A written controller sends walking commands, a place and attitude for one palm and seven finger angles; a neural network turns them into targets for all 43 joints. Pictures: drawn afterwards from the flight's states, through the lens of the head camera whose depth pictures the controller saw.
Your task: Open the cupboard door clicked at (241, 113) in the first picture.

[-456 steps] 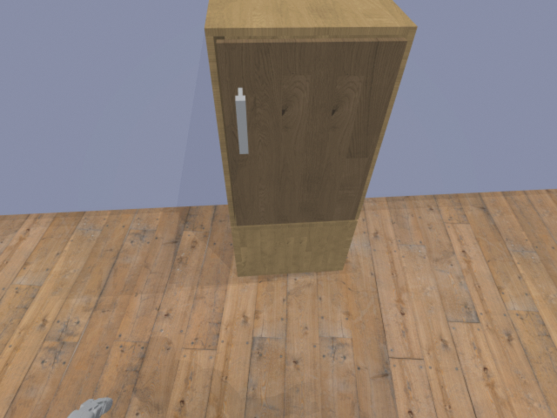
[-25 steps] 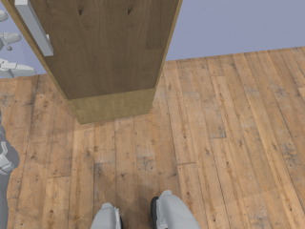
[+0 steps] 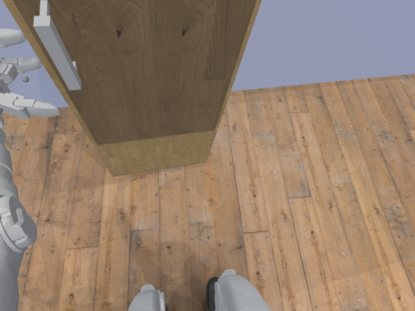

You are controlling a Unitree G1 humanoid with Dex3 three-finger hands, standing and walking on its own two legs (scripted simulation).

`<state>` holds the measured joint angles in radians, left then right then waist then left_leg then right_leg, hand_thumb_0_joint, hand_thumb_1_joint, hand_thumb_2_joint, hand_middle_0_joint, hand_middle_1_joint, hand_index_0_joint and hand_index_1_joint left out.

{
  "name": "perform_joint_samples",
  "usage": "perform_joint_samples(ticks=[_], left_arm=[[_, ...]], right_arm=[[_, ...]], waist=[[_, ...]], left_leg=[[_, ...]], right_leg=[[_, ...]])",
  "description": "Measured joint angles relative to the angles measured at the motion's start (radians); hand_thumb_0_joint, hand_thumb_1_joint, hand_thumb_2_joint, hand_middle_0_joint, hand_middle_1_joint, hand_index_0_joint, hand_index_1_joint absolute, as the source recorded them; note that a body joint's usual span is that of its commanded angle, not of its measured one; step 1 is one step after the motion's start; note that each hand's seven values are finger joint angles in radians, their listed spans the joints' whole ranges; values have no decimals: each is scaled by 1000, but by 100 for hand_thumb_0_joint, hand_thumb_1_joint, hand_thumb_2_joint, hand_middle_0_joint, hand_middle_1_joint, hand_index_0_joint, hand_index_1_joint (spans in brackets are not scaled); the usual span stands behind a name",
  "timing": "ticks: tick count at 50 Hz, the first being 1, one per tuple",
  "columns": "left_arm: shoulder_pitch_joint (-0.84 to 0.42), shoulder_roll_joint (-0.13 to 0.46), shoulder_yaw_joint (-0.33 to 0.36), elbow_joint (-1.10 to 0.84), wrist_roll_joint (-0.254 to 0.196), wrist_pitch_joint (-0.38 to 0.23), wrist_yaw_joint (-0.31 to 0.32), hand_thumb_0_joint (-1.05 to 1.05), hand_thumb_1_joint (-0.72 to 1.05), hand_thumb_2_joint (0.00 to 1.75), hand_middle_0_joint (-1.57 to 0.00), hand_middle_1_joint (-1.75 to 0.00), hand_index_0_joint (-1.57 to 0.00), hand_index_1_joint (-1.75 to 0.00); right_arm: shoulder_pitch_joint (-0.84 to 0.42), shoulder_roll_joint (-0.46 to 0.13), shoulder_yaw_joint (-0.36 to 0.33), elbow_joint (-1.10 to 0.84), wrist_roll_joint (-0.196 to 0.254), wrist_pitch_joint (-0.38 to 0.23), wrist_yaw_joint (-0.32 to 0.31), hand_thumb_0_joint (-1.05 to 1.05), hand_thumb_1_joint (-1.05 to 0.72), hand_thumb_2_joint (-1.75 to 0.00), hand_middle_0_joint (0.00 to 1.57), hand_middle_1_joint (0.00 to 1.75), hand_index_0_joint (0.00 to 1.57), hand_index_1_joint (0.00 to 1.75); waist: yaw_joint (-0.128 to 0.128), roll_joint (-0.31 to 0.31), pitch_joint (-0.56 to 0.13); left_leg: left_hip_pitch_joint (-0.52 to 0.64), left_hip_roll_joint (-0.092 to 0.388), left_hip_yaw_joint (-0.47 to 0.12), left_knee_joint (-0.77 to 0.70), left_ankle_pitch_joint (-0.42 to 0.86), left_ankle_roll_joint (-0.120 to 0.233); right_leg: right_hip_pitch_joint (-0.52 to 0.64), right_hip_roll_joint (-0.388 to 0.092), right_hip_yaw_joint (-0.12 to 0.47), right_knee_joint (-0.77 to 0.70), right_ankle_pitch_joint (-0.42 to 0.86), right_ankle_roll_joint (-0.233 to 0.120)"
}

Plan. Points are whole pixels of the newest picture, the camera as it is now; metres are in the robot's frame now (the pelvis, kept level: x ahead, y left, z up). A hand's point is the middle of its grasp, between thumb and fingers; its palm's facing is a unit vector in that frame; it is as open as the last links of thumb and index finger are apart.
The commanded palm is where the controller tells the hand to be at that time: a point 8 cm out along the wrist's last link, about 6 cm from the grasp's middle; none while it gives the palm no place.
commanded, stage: move the hooked fingers beside the handle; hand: left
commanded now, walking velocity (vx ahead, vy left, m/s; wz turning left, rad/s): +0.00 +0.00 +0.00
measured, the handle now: (61, 49) +0.58 +0.22 +0.07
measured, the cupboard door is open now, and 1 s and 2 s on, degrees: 0 0 0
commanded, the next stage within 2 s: slide the fingers in behind the handle in 0.38 s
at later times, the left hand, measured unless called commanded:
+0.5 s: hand (32, 79) +0.51 +0.26 +0.07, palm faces +0.11 -0.99 -0.03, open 14.0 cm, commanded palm +0.49 +0.29 +0.07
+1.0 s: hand (57, 77) +0.52 +0.22 +0.07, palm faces +0.10 -0.99 -0.02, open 14.0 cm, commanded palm +0.50 +0.26 +0.07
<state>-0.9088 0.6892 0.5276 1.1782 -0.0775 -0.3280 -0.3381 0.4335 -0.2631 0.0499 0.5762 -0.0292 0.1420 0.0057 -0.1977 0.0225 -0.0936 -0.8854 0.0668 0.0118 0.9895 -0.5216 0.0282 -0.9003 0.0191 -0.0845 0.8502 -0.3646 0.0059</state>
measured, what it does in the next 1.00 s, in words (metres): stands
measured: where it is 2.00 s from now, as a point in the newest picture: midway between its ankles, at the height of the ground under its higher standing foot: outside the picture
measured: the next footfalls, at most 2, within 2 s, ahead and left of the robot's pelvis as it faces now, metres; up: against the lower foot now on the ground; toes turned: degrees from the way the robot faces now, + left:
none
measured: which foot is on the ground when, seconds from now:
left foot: down 0.00-1.00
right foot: down 0.00-1.00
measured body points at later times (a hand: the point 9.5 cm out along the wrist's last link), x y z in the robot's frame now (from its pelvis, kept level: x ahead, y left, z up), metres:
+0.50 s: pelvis -0.02 -0.01 -0.01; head +0.15 +0.02 +0.41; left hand +0.50 +0.31 +0.07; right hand -0.04 -0.27 -0.11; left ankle -0.04 +0.09 -0.68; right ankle +0.01 -0.13 -0.68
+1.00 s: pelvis -0.01 +0.00 +0.00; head +0.14 +0.02 +0.42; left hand +0.51 +0.28 +0.07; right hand -0.04 -0.26 -0.11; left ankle -0.04 +0.09 -0.68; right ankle +0.01 -0.13 -0.68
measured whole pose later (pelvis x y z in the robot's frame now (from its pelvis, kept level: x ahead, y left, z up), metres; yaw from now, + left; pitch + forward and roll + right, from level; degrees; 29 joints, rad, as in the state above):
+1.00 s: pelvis -0.01 +0.00 +0.00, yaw +0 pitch +24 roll -4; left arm -0.97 0.62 0.48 1.22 -0.05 -0.34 -0.24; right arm 0.44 -0.26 0.05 0.58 -0.04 0.12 0.02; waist -0.21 0.04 -0.09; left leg -0.92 0.06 0.02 1.01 -0.52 0.03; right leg -0.94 0.01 -0.07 0.89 -0.37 0.00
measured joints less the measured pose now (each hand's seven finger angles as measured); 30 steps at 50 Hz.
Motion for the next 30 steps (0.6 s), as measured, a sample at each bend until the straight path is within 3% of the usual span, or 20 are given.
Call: perform_joint_samples(ticks=[8, 17, 23, 30], left_arm=[[1, -33, -7, 27, 0, -21, 19, -2, -50, 30, -30, -120, -30, -120], [-53, 10, 2, 62, 26, -42, 29, -2, -50, 30, -30, -120, -30, -120], [-102, 58, 1, 102, 30, -17, 7, -2, -50, 30, -30, -120, -30, -120], [-106, 48, -12, 92, 13, -16, 4, -2, -50, 30, -30, -120, -30, -120]], right_arm=[[-34, -2, 0, -11, 1, -8, -2, 0, -90, -90, 20, 30, 20, 30], [-46, -5, 8, -6, 2, -21, -12, 0, -90, -90, 20, 30, 20, 30], [-32, -12, 16, 4, 4, -22, -20, 0, -90, -90, 20, 30, 20, 30], [-2, -16, 14, 16, 1, -17, -15, 0, -90, -90, 20, 30, 20, 30]], waist=[[9, -1, 2], [-5, -6, 23], [-21, -5, 29], [-24, -2, 24]], left_leg=[[10, -4, 4, 0, 1, -1], [-29, -4, -2, 30, 4, -6], [-58, -3, -8, 41, 8, -7], [-70, -2, -5, 43, 9, -6]], right_leg=[[3, -4, 4, 13, -5, -1], [-36, -5, 0, 46, -5, -8], [-62, -5, -5, 53, 0, -10], [-74, -3, -2, 54, 3, -10]])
